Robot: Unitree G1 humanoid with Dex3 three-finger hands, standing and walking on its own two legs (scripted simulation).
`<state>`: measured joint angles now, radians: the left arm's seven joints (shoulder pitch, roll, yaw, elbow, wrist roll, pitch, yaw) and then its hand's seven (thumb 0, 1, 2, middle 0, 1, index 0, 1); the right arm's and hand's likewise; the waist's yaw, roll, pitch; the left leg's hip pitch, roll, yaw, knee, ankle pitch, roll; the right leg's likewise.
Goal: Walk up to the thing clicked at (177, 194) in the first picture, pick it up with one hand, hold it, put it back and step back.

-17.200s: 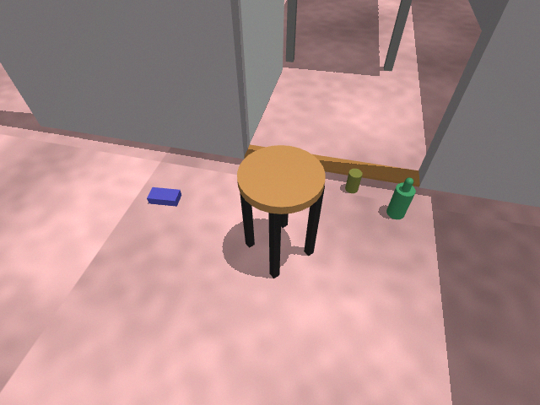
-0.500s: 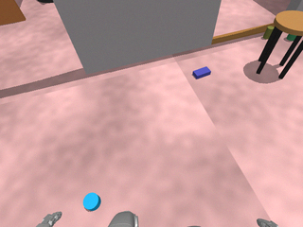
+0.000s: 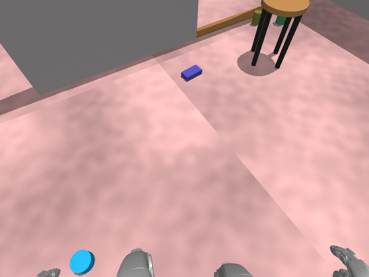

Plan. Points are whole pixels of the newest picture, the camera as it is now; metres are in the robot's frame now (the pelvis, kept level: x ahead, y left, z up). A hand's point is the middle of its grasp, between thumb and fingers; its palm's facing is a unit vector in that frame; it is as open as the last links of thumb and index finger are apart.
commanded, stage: walk up
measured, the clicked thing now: (191, 72) +1.49 -0.04 -0.71
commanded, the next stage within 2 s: stand in 1.12 s
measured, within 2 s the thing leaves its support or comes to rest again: neither
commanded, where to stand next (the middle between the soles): +0.05 -0.01 m, yaw -9 degrees
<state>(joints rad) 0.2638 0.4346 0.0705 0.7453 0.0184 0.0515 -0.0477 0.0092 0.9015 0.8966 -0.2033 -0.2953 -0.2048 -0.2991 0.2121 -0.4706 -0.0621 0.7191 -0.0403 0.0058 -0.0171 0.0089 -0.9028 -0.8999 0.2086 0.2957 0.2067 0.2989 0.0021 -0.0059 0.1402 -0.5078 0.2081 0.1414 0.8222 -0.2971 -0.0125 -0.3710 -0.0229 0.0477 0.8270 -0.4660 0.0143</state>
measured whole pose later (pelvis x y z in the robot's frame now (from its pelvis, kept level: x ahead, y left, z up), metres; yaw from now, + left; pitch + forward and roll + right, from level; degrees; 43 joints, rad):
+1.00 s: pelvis -0.02 -0.01 +0.04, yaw -12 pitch -2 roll +1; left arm 0.10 0.35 0.00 1.07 0.01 -0.04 0.01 0.01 0.90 0.90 -0.20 -0.30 -0.21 -0.30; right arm 0.12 -0.37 -0.01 1.08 -0.01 0.01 0.03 0.01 -0.91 -0.90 0.20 0.29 0.20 0.30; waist -0.02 0.03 0.06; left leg -0.21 0.05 0.12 0.52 -0.27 -0.01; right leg -0.27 0.02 0.10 0.54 -0.24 0.01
